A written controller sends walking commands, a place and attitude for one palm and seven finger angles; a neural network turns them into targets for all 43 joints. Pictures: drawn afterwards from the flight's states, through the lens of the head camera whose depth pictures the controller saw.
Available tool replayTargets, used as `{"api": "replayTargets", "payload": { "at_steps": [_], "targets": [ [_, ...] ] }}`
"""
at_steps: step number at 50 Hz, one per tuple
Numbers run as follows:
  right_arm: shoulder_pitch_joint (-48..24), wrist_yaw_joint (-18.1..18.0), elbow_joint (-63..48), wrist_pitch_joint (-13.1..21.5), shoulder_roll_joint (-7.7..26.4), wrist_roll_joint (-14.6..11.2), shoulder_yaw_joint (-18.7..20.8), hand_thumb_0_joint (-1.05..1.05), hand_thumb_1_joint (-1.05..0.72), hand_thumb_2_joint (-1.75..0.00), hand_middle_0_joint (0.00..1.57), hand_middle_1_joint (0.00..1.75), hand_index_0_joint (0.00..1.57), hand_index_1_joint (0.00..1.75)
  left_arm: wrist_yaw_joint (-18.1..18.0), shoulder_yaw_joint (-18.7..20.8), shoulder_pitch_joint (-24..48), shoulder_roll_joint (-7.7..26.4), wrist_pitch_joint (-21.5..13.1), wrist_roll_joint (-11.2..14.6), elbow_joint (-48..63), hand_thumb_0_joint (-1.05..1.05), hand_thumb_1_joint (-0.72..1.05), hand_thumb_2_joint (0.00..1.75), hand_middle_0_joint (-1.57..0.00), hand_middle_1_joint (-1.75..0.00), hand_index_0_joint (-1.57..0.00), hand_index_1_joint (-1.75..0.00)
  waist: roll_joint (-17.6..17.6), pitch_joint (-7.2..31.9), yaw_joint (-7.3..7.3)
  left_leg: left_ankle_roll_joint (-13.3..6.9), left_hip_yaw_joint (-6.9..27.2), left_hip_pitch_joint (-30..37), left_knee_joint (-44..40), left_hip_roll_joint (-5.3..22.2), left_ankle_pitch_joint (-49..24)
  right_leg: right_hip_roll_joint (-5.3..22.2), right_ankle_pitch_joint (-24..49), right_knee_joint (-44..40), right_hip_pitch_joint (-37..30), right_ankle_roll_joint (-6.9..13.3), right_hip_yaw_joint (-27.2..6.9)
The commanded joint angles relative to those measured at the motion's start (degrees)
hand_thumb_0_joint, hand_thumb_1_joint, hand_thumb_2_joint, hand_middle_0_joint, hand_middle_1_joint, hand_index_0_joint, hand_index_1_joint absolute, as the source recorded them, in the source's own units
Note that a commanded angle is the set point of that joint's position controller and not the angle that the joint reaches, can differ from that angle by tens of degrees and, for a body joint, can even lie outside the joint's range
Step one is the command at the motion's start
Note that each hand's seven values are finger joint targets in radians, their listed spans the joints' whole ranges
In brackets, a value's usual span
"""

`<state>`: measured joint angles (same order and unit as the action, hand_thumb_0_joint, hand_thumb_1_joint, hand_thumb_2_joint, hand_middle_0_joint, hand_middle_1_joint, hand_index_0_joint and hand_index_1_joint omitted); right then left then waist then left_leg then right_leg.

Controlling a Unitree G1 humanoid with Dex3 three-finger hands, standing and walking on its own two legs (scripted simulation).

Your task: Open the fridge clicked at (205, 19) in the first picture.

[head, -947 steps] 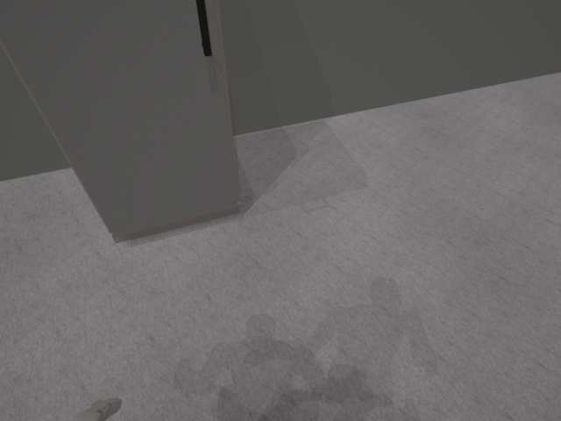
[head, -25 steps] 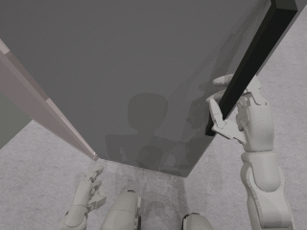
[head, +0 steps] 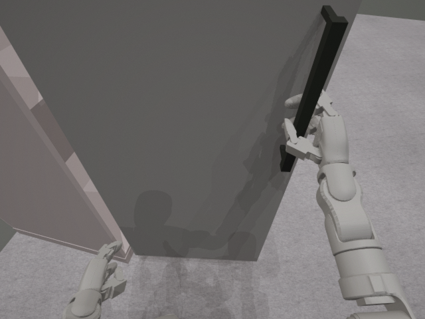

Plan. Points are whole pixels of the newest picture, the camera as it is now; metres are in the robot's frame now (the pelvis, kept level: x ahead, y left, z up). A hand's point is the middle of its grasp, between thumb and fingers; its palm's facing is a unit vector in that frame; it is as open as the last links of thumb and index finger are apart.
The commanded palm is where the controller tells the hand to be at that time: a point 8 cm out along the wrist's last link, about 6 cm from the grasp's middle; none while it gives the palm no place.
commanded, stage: stop walking and hold the door back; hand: right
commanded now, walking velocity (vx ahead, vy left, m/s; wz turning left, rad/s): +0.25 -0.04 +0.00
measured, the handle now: (302, 105) +0.43 -0.12 +0.20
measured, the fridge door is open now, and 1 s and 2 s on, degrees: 78 76 74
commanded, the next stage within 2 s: loosen the grip on the handle in 1.00 s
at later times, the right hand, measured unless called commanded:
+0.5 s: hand (287, 116) +0.44 -0.11 +0.17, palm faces +0.07 +0.97 -0.21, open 5.3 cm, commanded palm +0.41 -0.19 +0.16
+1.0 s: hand (292, 128) +0.41 -0.11 +0.17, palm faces -0.08 +0.98 -0.17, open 5.8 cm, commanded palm +0.40 -0.17 +0.16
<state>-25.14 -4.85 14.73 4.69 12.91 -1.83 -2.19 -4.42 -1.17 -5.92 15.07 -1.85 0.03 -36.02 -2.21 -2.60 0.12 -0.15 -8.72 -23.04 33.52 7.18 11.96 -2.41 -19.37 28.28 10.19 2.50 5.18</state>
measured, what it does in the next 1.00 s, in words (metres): steps on the spot: left foot, then right foot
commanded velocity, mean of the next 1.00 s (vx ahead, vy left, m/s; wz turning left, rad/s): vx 0.07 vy -0.03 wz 0.00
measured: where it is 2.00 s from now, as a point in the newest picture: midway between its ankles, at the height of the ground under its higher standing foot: outside the picture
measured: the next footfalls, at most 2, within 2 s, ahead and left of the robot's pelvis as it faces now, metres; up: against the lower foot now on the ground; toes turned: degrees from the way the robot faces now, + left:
left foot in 0.22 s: +0.05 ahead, +0.12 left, +0.00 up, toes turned +8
right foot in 0.66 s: +0.05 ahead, -0.14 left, +0.00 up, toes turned +4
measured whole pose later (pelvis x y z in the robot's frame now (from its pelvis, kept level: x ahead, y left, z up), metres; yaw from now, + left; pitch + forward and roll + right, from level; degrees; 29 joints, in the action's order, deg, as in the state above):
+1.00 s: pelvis -0.01 -0.04 +0.00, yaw +4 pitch -1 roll +0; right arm -35.3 -2.0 27.2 10.0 11.0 -2.3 1.8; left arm -4.3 -3.7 -8.5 10.0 -3.4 0.5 -38.6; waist 1.9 -5.6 0.2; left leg 2.5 -2.0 -18.0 34.4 3.9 15.2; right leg 3.9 -17.9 35.8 16.6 0.2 7.5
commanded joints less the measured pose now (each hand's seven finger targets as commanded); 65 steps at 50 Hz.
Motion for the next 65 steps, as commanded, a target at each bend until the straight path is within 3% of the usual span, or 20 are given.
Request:
{"api": "replayTargets", "payload": {
  "at_steps": [1, 4, 9, 10, 12, 13, 14, 17, 20, 30, 34, 38, 43, 54, 55, 56, 58, 59, 60, 65],
  "targets": [
    [-39.0, -1.9, -5.1, 5.2, 7.0, 0.2, 4.2, 0.0, -0.9, -0.9, 0.45, 1.4, 0.45, 1.4, -0.1, 1.2, 0.7, 3.3, -2.1, 1.0, 5.5, 0.0, 0.9, 0.9, -0.2, -0.3, -0.2, -0.3, 22.1, 10.2, -0.92, 1.3, 4.9, -10.7, 27.6, -4.4, 16.9, 22.8, -3.4, -17.0, -3.9, 12.5, -27.5],
    [-44.1, -1.1, 5.3, 5.0, 10.5, 0.0, 7.1, 0.0, -0.9, -0.9, 0.45, 1.4, 0.45, 1.4, -0.5, 2.9, -2.9, 6.4, -2.6, 2.4, 3.3, 0.0, 0.9, 0.9, -0.2, -0.3, -0.2, -0.3, 3.6, 11.3, -0.17, 1.8, 6.9, -8.2, 20.8, -3.2, 11.6, 20.0, 2.1, -10.5, -4.8, 11.2, -20.6],
    [-49.4, 0.5, 20.3, 4.1, 7.8, -1.8, 5.3, 0.0, -0.9, -0.9, 0.45, 1.4, 0.45, 1.4, -2.0, 1.9, -4.6, 6.4, -3.0, 2.6, 0.9, 0.0, 0.9, 0.9, -0.2, -0.3, -0.2, -0.3, 7.8, 13.7, 0.7, 1.3, 2.2, 14.9, -2.0, -6.7, 8.4, 13.4, -2.5, -2.9, 4.5, 4.8, -9.9],
    [-49.6, 0.4, 22.7, 4.4, 11.0, -1.3, 7.7, 0.0, -0.9, -0.9, 0.45, 1.4, 0.45, 1.4, -2.3, 2.0, -4.8, 6.4, -3.0, 2.4, 0.3, 0.0, 0.9, 0.9, -0.2, -0.3, -0.2, -0.3, 4.7, 13.8, 1.22, -0.1, 7.8, 20.5, -6.5, -4.0, 11.6, 11.1, -4.4, 2.9, 10.2, 3.2, -8.1],
    [-48.2, -0.1, 25.7, 4.5, 19.2, -0.8, 13.9, 0.0, -0.9, -0.9, 0.45, 1.4, 0.45, 1.4, -2.8, 3.1, -5.6, 5.6, -3.0, 2.2, 0.8, 0.0, 0.9, 0.9, -0.2, -0.3, -0.2, -0.3, -17.7, 11.3, 2.21, -10.0, 41.4, 24.5, -22.2, 17.0, 21.2, 2.1, -14.1, 27.8, 27.1, -2.4, -3.6],
    [-44.7, -0.1, 27.8, 4.2, 20.6, -0.8, 16.3, 0.0, -0.9, -0.9, 0.45, 1.4, 0.45, 1.4, -2.9, 3.7, -5.2, 7.3, -3.2, 1.3, 0.0, 0.0, 0.9, 0.9, -0.2, -0.3, -0.2, -0.3, -10.4, 9.0, 2.53, -10.4, 40.9, 22.1, -23.5, 18.7, 17.5, 3.0, -11.5, 34.4, 27.4, -3.1, -7.8],
    [-46.2, 0.2, 29.5, 3.8, 22.0, 0.3, 16.1, 0.0, -0.9, -0.9, 0.45, 1.4, 0.45, 1.4, -2.3, 3.7, -7.2, 6.6, -3.7, 1.6, -1.4, 0.0, 0.9, 0.9, -0.2, -0.3, -0.2, -0.3, -12.5, 10.9, 1.03, -8.5, 36.6, 21.5, -20.7, 16.0, 16.9, 4.3, -8.6, 35.5, 26.7, -3.0, -9.9],
    [-48.9, 1.0, 31.2, 5.7, 24.1, 0.1, 19.1, 0.0, -0.9, -0.9, 0.45, 1.4, 0.45, 1.4, -2.2, 2.8, -8.0, 6.2, -4.9, 1.3, -3.1, 0.0, 0.9, 0.9, -0.2, -0.3, -0.2, -0.3, -10.9, 13.2, -0.4, -6.3, 22.1, 20.6, -16.0, 10.4, 3.6, 5.0, -0.6, 36.2, 23.8, -4.1, -7.1],
    [-47.1, 1.3, 31.4, 7.0, 25.8, 0.5, 20.5, 0.0, -0.9, -0.9, 0.45, 1.4, 0.45, 1.4, -1.9, 2.7, -8.3, 6.5, -5.3, 1.0, -2.2, 0.0, 0.9, 0.9, -0.2, -0.3, -0.2, -0.3, -9.0, 14.4, -0.35, -5.5, 15.7, 21.1, -14.7, 9.4, -3.8, 4.8, 0.4, 27.4, 19.9, -4.3, -3.3],
    [-38.0, 1.7, 15.5, 8.5, 20.6, -0.7, 19.8, 0.0, -0.9, -0.9, 0.45, 1.4, 0.45, 1.4, -1.6, 3.5, -7.0, 6.4, -5.1, 0.5, 2.0, 0.0, 0.9, 0.9, -0.2, -0.3, -0.2, -0.3, -9.6, 16.4, -0.65, -3.7, 12.1, 17.5, -10.5, 5.5, -7.2, 3.7, 9.5, 0.1, 1.3, -4.0, 1.7],
    [-33.8, 2.5, 6.0, 9.6, 16.1, -1.2, 17.7, 0.0, -0.9, -0.9, 0.45, 1.4, 0.45, 1.4, -0.4, 4.1, -5.5, 8.2, -4.2, 1.2, 4.8, 0.0, 0.9, 0.9, -0.2, -0.3, -0.2, -0.3, 8.6, 19.0, 0.74, 1.2, 5.7, 11.4, 1.3, -5.3, -1.6, 16.5, 28.5, -4.4, -5.0, 2.0, -11.1],
    [-34.0, 3.5, -6.2, 11.0, 9.3, -0.3, 10.9, 0.0, -0.9, -0.9, 0.45, 1.4, 0.45, 1.4, 0.5, 2.8, -3.1, 5.7, -4.9, 0.6, 6.2, 0.0, 0.9, 0.9, -0.2, -0.3, -0.2, -0.3, 14.9, 19.4, -0.49, 0.6, 4.7, 10.4, 2.2, -6.1, 0.0, 16.3, 40.7, 0.2, -6.3, 2.4, -8.2],
    [-30.2, 1.5, -3.4, 9.0, 12.3, -0.3, 12.4, 0.0, -0.9, -0.9, 0.45, 1.4, 0.45, 1.4, -0.4, 3.0, -4.4, 5.8, -4.0, 0.6, 4.7, 0.0, 0.9, 0.9, -0.2, -0.3, -0.2, -0.3, 0.2, 19.4, -0.87, -0.6, 10.3, 16.7, -1.7, 0.2, -18.9, 10.4, 18.5, 3.7, 2.0, -2.3, -1.6],
    [-37.2, 0.9, 6.0, 7.7, 7.5, -0.9, 7.4, 0.0, -0.9, -0.9, 0.45, 1.4, 0.45, 1.4, -2.0, 2.0, -3.1, 4.8, -2.7, 1.1, 2.7, 0.0, 0.9, 0.9, -0.2, -0.3, -0.2, -0.3, -1.4, 19.7, -0.7, 0.6, 8.6, 13.0, -2.1, -0.6, -15.1, 11.2, 19.6, 2.3, -0.5, -1.5, -2.9],
    [-67.1, 1.9, 2.7, 8.3, 30.4, 6.7, 22.9, 0.0, -0.9, -0.9, 0.45, 1.4, 0.45, 1.4, 0.0, 7.0, -4.2, 4.5, -5.4, -0.3, 4.6, 0.0, 0.9, 0.9, -0.2, -0.3, -0.2, -0.3, -16.9, 16.1, 1.89, 0.1, 12.5, 16.1, -9.9, -2.0, -22.2, 9.6, 16.0, 4.0, 0.8, -0.7, -0.4],
    [-54.3, 4.3, 25.9, 4.2, 15.5, 5.7, 14.4, 0.0, -0.78, -0.84, 0.45, 1.4, 0.45, 1.4, 1.3, 3.3, -8.5, 5.8, -8.9, 0.7, 2.1, 0.0, 0.9, 0.9, -0.2, -0.3, -0.2, -0.3, -17.2, 32.2, -7.33, -2.3, 5.5, 15.7, 2.1, -6.8, -26.5, 2.9, 26.2, -5.2, 0.9, -0.9, -4.9],
    [-35.5, 6.3, 22.5, 4.8, 4.3, 0.3, 11.3, 0.0, -0.54, -0.73, 0.45, 1.4, 0.45, 1.4, 2.1, 4.7, -11.3, 7.2, -7.7, 1.6, 1.3, 0.0, 0.9, 0.9, -0.2, -0.3, -0.2, -0.3, -3.0, 30.7, -2.33, -1.3, 3.6, 5.8, 2.2, -5.7, -15.6, 4.8, 32.0, 0.8, -4.9, -4.2, -4.8],
    [-40.4, 7.0, 20.8, 7.0, 8.8, -2.1, 16.0, 0.0, -0.42, -0.67, 0.45, 1.4, 0.45, 1.4, 2.3, 3.8, -10.2, 7.4, -7.3, 1.2, 0.3, 0.0, 0.9, 0.9, -0.2, -0.3, -0.2, -0.3, 10.4, 30.0, -1.26, -1.1, 5.2, 3.8, -1.0, -5.5, -12.1, 4.0, 26.7, 0.8, -8.7, -4.6, -2.8],
    [-41.9, 7.2, 18.1, 9.0, 11.6, -3.0, 17.1, 0.0, -0.3, -0.61, 0.45, 1.4, 0.45, 1.4, 2.5, 3.7, -8.4, 7.0, -7.6, 0.5, 1.3, 0.0, 0.9, 0.9, -0.2, -0.3, -0.2, -0.3, 14.9, 26.2, -0.88, -1.9, 5.4, 3.6, -1.9, -5.7, -8.1, 3.8, 20.4, 0.8, -7.4, -4.9, -3.3],
    [-42.6, 5.5, 18.5, 20.1, 6.2, 1.9, 7.5, 0.0, 0.31, -0.32, 0.45, 1.4, 0.45, 1.4, 4.1, 4.3, -9.0, 7.0, -9.3, 1.0, 3.5, 0.0, 0.9, 0.9, -0.2, -0.3, -0.2, -0.3, -2.3, 14.9, -4.26, -1.5, 6.4, -0.2, -3.8, -6.7, 3.6, 3.8, 2.2, 0.3, 6.6, -1.8, -3.2]
  ]
}}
